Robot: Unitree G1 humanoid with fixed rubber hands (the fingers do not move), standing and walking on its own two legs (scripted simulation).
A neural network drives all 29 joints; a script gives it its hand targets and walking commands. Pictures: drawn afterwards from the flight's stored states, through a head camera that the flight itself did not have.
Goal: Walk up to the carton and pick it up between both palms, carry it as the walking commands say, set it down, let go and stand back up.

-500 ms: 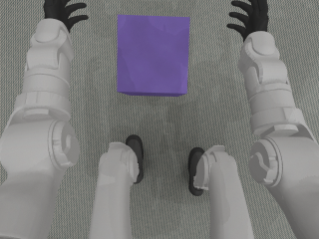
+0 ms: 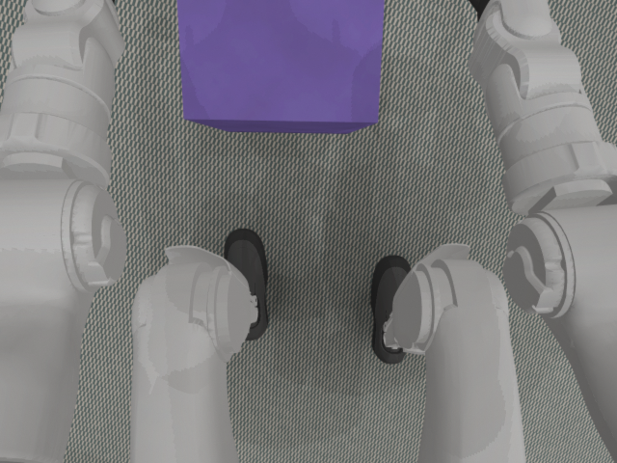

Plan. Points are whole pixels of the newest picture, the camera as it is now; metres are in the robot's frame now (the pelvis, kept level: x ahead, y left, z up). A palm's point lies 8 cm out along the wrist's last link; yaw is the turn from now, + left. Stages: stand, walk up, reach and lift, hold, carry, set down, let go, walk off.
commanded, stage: reach and lift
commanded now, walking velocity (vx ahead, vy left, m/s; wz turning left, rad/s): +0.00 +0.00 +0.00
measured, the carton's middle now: (285, 44) +0.55 +0.07 -0.30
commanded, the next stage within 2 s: none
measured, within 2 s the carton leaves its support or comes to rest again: leaves its support in 1.88 s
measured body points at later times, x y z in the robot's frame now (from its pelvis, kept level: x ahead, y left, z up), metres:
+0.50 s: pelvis +0.00 +0.00 -0.05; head +0.38 +0.02 +0.17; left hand +0.57 +0.24 -0.23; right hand +0.58 -0.13 -0.23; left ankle +0.14 +0.13 -0.39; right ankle +0.10 -0.13 -0.39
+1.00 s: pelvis -0.01 +0.00 -0.04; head +0.38 +0.03 +0.17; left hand +0.57 +0.22 -0.23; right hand +0.57 -0.10 -0.23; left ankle +0.14 +0.13 -0.39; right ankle +0.10 -0.13 -0.39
